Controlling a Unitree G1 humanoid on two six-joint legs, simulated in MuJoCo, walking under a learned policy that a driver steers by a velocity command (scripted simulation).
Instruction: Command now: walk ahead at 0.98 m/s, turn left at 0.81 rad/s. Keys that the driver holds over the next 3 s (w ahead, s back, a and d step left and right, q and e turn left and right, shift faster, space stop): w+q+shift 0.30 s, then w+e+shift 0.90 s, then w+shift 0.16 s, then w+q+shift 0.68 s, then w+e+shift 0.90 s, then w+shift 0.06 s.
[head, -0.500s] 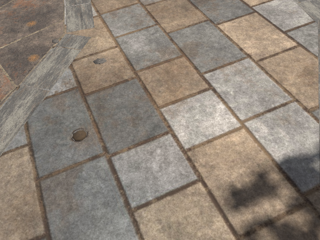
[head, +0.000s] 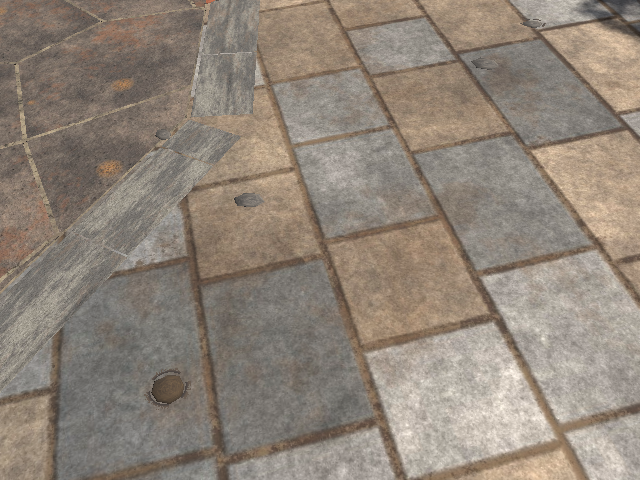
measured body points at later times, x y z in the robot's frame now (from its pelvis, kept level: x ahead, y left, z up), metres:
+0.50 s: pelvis +0.45 -0.05 +0.03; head +0.48 -0.04 +0.48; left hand +0.34 +0.23 -0.09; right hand +0.73 -0.25 -0.05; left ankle +0.42 +0.05 -0.63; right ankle +0.47 -0.19 -0.71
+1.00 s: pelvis +0.89 +0.06 +0.01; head +0.92 +0.05 +0.46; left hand +1.14 +0.30 -0.05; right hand +0.83 -0.24 -0.12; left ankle +0.69 +0.16 -0.71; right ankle +1.09 -0.04 -0.66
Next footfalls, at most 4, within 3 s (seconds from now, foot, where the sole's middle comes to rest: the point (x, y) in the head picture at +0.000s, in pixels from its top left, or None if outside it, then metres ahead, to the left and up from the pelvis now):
0.30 right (424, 470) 0.50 -0.18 -0.75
0.68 left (254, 383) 0.73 0.17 -0.75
1.08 right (320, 231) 1.17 -0.01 -0.75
1.52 left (307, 126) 1.63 0.00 -0.75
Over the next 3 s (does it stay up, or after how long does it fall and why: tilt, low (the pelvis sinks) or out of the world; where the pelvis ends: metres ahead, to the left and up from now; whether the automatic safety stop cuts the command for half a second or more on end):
stays up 2.74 -0.18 0.02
